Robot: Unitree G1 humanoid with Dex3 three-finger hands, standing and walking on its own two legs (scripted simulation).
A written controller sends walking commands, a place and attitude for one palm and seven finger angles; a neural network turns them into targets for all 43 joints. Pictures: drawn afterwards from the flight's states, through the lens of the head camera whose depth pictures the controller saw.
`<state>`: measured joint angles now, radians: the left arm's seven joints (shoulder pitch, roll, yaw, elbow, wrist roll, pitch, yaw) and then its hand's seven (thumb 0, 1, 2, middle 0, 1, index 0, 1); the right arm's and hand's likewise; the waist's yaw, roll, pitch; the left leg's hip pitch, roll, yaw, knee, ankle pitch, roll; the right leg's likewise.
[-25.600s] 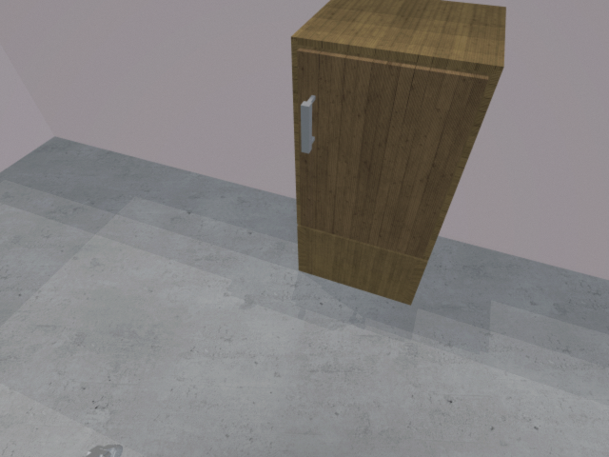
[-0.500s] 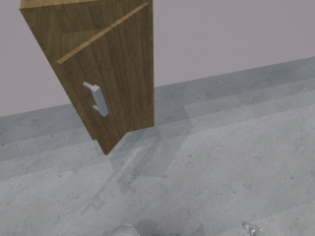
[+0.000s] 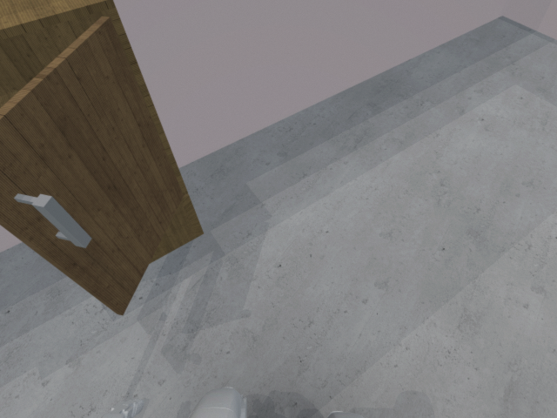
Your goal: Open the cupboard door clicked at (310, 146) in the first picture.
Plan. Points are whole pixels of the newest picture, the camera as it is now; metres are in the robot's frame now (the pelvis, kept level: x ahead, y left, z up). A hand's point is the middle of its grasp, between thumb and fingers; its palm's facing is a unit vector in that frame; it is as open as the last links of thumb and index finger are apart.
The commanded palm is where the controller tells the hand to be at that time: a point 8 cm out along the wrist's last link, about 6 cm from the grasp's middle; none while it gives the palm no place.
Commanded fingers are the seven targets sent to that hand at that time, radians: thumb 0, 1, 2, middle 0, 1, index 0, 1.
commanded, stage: walk to a spot facing it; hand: left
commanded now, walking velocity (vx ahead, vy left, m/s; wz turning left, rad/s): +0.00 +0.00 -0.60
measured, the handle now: (54, 220) +0.41 +0.43 -0.03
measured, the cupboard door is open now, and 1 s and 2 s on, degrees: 42 42 42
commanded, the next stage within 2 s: none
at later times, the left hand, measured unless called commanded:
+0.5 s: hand (194, 386) +0.17 +0.16 -0.15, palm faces -0.31 -0.92 -0.24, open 7.4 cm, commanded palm none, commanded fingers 0.00 0.90 0.90 -0.20 -0.30 -0.20 -0.30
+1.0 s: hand (234, 334) +0.26 +0.10 -0.16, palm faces -0.55 -0.82 -0.16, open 7.4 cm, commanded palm none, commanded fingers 0.00 0.90 0.90 -0.20 -0.30 -0.20 -0.30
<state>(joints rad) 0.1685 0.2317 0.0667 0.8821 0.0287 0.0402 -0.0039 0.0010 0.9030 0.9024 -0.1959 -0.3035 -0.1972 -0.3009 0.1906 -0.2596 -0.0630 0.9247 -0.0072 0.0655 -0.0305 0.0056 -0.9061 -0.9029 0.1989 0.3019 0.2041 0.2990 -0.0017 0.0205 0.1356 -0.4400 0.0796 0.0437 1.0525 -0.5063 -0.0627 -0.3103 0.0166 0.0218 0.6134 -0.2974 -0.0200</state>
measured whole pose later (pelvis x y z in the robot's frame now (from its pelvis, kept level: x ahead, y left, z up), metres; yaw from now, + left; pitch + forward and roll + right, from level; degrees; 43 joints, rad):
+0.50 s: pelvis +0.01 -0.01 +0.00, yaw -18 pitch +1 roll +0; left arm 0.15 0.25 0.07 0.87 0.03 0.05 -0.05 0.00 0.90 0.90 -0.19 -0.30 -0.20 -0.30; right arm 0.27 -0.21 -0.04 0.90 -0.02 0.02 -0.02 0.00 -0.90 -0.90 0.20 0.30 0.21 0.30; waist -0.01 0.01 0.08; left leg -0.28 0.16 0.18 0.60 -0.31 -0.06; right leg -0.28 -0.03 -0.05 0.58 -0.30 0.01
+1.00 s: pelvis +0.11 -0.04 +0.01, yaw -36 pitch +1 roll -1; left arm 0.25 0.25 0.09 0.96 0.04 0.03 -0.06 0.01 0.90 0.90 -0.19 -0.30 -0.20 -0.30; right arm 0.27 -0.18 -0.02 0.89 -0.03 -0.07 -0.02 0.00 -0.91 -0.90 0.20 0.30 0.20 0.30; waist 0.02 -0.05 0.05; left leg -0.23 0.08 0.14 0.49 -0.27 0.00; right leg -0.54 -0.03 0.00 1.19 -0.32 -0.01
